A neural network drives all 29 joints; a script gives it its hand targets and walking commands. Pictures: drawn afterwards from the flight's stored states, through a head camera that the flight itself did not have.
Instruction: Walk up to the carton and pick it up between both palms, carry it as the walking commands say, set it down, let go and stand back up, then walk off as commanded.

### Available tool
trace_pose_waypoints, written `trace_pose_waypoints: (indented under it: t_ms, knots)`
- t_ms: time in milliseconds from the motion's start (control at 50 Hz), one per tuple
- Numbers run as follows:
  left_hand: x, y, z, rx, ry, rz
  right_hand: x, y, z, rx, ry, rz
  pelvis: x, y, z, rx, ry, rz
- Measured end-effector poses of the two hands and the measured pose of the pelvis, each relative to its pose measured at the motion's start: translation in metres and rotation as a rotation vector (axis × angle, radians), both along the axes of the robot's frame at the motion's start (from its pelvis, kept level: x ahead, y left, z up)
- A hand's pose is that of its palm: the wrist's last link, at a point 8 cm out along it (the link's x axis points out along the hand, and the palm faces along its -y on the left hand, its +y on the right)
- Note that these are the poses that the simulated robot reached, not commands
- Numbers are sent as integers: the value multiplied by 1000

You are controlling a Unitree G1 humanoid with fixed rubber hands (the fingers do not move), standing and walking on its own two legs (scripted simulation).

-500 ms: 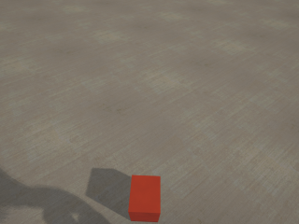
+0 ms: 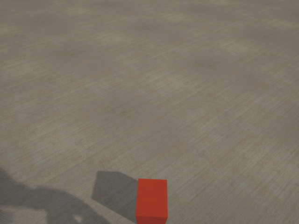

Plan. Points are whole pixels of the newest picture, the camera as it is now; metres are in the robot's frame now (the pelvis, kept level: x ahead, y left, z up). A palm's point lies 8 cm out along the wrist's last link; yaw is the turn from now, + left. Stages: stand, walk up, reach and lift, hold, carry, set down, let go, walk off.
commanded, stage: stand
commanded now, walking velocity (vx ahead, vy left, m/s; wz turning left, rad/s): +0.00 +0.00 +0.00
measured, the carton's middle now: (151, 202) +0.34 +0.03 -0.65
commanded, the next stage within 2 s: reach and lift in 0.64 s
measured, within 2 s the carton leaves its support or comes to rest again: neither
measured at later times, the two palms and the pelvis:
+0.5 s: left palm out of the picture -0.04 +0.20 -0.15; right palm out of the picture -0.03 -0.18 -0.15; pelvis +0.00 +0.01 +0.00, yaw +0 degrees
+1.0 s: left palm (84, 223) +0.14 +0.22 -0.14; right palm out of the picture +0.13 -0.19 -0.15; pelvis -0.03 +0.03 -0.02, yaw -2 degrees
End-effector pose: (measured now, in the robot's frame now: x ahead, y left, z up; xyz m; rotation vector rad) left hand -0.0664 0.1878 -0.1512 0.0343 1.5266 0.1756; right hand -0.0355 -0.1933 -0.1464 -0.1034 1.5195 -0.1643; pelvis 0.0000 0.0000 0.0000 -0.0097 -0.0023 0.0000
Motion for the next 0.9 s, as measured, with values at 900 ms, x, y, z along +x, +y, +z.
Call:
trace_pose_waypoints:
  t_ms: [900]
  knots:
    - [227,65,12,109,-280,-153,180,-23,-2,-34,-201,93,-34,20,-31,32,281,-25]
